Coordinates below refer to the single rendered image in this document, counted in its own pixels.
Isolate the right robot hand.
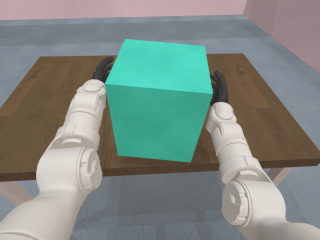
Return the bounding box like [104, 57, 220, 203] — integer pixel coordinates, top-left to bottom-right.
[209, 70, 229, 106]

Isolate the robot left upper arm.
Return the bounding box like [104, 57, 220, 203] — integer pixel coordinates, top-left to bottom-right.
[0, 146, 103, 240]

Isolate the robot right upper arm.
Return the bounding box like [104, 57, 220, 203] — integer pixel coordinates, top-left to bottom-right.
[221, 179, 320, 240]

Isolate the robot right forearm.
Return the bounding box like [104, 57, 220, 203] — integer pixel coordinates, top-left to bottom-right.
[205, 102, 286, 213]

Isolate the robot left forearm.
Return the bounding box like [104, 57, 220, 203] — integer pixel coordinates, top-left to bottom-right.
[36, 79, 106, 188]

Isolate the carton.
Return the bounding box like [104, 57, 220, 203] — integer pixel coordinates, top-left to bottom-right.
[105, 39, 213, 163]

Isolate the left robot hand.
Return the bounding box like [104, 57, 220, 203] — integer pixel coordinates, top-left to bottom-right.
[92, 56, 114, 84]

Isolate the table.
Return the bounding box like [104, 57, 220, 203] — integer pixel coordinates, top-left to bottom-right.
[0, 53, 320, 206]

